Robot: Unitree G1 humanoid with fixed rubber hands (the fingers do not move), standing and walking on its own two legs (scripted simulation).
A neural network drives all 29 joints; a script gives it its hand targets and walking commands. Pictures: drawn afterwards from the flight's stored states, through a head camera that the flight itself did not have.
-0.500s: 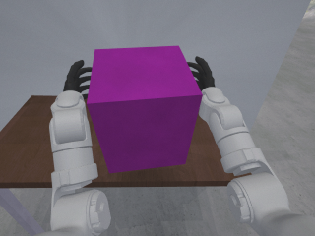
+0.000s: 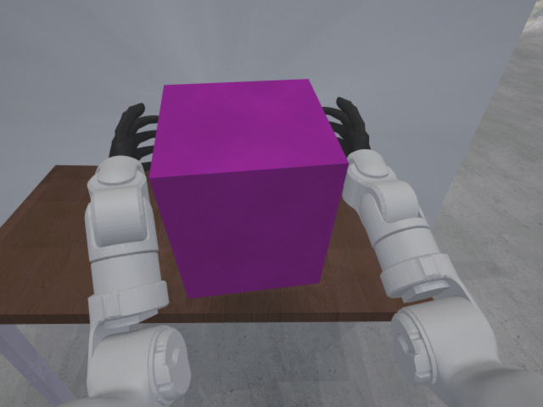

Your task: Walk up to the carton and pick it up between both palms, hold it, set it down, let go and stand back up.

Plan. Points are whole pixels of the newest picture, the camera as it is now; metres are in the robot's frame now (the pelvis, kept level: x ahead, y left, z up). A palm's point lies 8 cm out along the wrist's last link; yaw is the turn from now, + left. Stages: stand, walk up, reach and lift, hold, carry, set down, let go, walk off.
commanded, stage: hold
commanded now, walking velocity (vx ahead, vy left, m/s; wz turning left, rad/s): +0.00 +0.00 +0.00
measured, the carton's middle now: (247, 191) +0.38 +0.02 +0.17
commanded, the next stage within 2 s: none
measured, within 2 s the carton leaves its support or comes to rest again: neither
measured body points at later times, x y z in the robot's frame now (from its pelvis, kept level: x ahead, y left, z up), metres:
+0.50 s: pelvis +0.00 +0.00 +0.00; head -0.07 +0.03 +0.44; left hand +0.37 +0.17 +0.24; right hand +0.38 -0.13 +0.24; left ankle +0.04 +0.12 -0.75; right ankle +0.00 -0.10 -0.75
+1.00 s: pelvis +0.00 +0.00 +0.00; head -0.07 +0.03 +0.44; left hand +0.37 +0.17 +0.24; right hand +0.38 -0.13 +0.24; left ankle +0.04 +0.12 -0.75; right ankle +0.00 -0.10 -0.75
